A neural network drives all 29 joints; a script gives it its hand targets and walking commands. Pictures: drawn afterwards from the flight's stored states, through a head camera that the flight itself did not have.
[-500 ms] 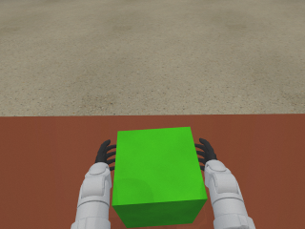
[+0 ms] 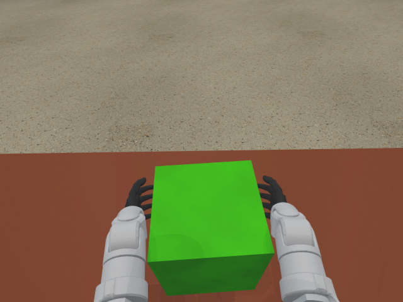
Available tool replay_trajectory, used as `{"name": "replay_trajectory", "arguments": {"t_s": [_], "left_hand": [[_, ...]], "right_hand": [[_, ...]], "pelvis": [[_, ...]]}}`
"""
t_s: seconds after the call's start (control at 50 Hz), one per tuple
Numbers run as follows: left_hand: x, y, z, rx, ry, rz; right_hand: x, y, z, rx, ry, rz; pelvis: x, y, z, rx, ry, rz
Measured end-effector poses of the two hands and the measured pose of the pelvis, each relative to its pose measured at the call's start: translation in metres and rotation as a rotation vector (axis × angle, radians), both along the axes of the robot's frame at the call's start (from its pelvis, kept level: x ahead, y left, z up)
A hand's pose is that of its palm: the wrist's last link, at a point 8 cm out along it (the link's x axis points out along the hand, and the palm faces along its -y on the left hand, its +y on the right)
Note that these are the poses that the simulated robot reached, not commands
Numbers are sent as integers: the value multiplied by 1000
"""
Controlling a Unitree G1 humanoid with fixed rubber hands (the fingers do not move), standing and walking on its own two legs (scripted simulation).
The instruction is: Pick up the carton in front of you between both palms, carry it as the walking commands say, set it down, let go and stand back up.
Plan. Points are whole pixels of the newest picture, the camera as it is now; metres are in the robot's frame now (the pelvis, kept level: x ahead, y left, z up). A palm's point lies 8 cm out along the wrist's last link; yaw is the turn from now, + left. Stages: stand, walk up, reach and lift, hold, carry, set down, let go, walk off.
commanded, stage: reach and lift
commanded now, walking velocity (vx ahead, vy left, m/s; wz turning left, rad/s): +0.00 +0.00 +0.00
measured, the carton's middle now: (207, 231) +0.29 +0.00 -0.05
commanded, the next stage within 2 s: hold in 0.52 s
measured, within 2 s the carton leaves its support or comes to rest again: neither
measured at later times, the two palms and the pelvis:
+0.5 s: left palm (132, 211) +0.30 +0.15 +0.04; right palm (277, 207) +0.30 -0.15 +0.04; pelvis +0.01 +0.00 +0.00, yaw +0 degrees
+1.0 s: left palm (130, 214) +0.28 +0.15 +0.06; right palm (282, 210) +0.28 -0.15 +0.05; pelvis -0.01 +0.00 +0.00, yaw +0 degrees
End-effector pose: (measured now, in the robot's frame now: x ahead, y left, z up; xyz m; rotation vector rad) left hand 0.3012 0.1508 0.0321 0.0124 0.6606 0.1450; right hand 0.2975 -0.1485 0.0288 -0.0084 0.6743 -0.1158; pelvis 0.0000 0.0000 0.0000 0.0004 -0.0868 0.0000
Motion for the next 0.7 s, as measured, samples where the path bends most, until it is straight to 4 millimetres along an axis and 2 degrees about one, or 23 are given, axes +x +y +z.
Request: {"name": "replay_trajectory", "arguments": {"t_s": [0.28,0.56,0.7], "left_hand": [[1,1,4,17,6,-11],[-2,3,11,13,-2,-15],[-8,4,25,19,-34,-17]], "right_hand": [[2,1,5,-22,6,18],[-3,3,12,-19,-2,9],[-9,4,24,-23,-34,13]], "pelvis": [[10,-1,4,-2,-11,5],[7,3,4,-2,-28,0],[7,4,6,-2,-40,-1]]}}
